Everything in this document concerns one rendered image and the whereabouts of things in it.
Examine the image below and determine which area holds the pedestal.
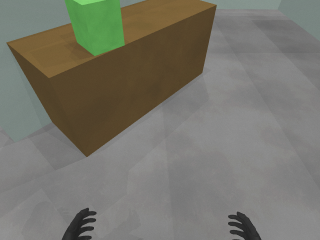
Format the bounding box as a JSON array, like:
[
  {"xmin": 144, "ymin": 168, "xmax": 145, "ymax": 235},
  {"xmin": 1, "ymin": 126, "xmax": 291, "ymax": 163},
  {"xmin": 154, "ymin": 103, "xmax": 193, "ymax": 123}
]
[{"xmin": 7, "ymin": 0, "xmax": 217, "ymax": 157}]

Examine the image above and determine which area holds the right robot hand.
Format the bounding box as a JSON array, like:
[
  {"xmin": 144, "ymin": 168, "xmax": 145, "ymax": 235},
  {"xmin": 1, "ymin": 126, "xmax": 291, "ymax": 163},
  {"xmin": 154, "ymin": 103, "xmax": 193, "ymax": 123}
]
[{"xmin": 228, "ymin": 211, "xmax": 261, "ymax": 240}]

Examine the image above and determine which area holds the left robot hand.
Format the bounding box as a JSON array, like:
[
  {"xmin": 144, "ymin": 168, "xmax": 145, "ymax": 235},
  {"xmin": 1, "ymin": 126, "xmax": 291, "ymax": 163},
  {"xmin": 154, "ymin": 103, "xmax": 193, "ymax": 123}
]
[{"xmin": 62, "ymin": 208, "xmax": 97, "ymax": 240}]

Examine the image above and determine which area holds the carton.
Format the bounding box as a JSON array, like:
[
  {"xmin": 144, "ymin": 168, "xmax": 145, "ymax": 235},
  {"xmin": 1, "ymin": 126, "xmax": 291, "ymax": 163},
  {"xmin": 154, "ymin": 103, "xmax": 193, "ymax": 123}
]
[{"xmin": 64, "ymin": 0, "xmax": 125, "ymax": 56}]

